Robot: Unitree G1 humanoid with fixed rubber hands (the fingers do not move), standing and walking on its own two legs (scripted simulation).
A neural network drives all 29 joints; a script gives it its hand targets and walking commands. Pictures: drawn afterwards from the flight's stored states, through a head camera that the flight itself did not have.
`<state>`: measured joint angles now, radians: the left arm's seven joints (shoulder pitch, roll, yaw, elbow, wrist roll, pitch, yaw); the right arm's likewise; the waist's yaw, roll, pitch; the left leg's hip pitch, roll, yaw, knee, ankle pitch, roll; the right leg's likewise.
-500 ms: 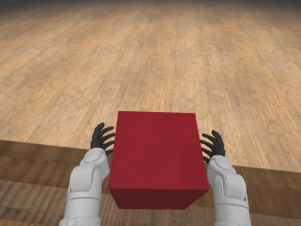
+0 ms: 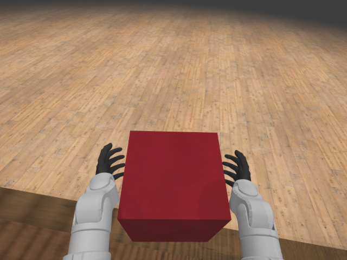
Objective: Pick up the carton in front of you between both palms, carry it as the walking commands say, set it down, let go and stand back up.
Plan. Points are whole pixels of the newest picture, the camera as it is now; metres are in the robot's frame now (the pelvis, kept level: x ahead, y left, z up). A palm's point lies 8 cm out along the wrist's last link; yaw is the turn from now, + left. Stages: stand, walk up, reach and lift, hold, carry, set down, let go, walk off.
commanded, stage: carry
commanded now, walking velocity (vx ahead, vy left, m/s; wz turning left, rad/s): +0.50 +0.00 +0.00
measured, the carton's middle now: (172, 190) +0.31 +0.03 +0.00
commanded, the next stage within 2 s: none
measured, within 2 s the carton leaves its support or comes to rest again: neither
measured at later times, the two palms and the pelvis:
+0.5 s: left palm (141, 135) +0.69 +0.20 -0.16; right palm (211, 145) +0.67 -0.12 -0.16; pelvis +0.38 +0.05 -0.22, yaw +3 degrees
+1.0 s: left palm (152, 120) +1.08 +0.21 -0.38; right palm (199, 126) +1.10 -0.10 -0.41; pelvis +0.79 +0.03 -0.43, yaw +0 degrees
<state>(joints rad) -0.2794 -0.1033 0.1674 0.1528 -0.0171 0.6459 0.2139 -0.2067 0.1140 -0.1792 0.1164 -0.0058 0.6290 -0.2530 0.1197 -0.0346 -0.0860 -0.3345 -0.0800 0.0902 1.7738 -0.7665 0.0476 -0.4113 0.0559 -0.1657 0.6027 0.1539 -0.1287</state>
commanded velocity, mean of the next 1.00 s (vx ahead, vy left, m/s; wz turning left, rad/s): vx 0.50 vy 0.00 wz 0.00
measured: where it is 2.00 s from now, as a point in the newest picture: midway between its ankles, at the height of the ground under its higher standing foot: (172, 160)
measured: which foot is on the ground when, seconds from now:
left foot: up 0.00-0.34, down 0.36-0.76, up 0.78-1.00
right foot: down 0.00-0.38, up 0.40-0.74, down 0.76-1.00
